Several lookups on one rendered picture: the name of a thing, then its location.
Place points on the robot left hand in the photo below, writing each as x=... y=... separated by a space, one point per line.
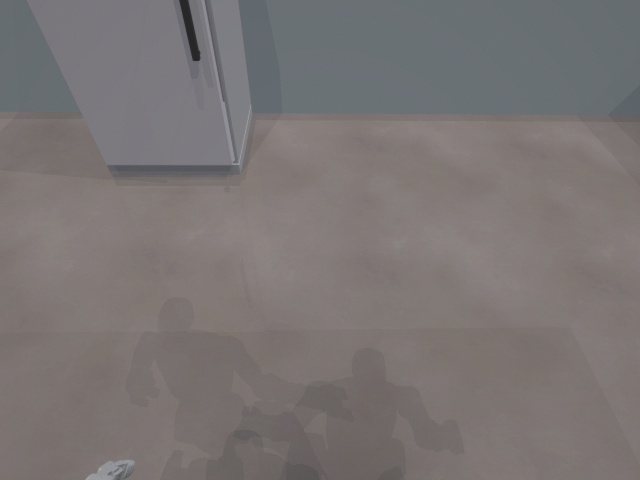
x=114 y=471

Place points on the fridge door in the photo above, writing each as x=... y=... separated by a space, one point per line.
x=129 y=67

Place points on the handle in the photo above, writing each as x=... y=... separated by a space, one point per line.
x=190 y=29

